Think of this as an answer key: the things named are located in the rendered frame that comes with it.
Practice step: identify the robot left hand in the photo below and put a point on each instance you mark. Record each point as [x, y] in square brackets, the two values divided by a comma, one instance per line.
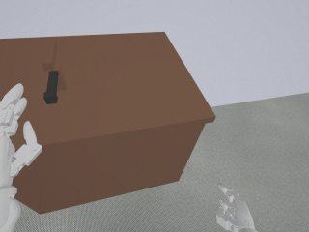
[11, 108]

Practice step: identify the counter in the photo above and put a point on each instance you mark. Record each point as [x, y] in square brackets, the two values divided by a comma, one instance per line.
[127, 117]

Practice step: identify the robot right hand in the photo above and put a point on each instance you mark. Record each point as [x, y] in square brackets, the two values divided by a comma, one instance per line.
[238, 215]

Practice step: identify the left robot forearm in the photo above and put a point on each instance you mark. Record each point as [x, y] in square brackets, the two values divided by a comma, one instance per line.
[9, 209]

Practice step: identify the tap lever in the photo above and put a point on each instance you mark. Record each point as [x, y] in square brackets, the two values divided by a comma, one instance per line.
[50, 96]

